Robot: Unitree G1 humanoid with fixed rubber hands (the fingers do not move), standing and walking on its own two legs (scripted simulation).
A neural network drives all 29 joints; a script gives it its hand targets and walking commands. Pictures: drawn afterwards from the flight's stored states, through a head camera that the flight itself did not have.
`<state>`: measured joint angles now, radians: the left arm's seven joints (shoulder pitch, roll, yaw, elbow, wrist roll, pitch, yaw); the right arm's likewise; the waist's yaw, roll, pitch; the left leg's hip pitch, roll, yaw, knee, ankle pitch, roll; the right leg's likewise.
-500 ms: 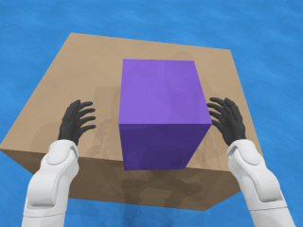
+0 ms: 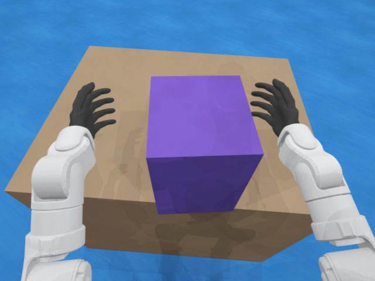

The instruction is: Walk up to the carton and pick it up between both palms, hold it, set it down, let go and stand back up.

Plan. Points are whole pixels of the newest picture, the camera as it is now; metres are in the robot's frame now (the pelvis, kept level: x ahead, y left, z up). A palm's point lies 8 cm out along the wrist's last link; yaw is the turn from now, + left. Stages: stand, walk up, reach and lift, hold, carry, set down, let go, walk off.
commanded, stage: reach and lift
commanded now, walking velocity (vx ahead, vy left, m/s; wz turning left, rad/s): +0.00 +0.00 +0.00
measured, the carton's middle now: (195, 150) +0.38 +0.00 +0.03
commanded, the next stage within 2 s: none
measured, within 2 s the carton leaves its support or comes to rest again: neither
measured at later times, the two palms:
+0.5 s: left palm (88, 136) +0.37 +0.21 +0.10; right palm (266, 121) +0.41 -0.15 +0.11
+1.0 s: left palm (113, 153) +0.36 +0.18 +0.04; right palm (255, 141) +0.40 -0.14 +0.06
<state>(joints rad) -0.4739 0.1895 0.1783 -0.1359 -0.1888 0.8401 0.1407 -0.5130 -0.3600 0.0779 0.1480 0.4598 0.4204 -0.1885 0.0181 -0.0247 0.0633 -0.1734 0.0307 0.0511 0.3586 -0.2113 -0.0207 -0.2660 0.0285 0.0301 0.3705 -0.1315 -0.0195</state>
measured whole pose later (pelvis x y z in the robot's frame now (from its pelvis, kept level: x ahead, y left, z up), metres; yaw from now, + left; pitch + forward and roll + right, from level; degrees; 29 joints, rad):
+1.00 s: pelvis -0.01 +0.00 -0.01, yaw +2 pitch +9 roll +0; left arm -0.56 0.03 0.13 0.67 -0.05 0.08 0.16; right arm -0.61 -0.15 -0.01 0.78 0.18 -0.04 -0.15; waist 0.03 -0.01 -0.06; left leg -0.40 0.03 0.00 0.48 -0.23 -0.02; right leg -0.45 0.03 -0.01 0.42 -0.13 -0.02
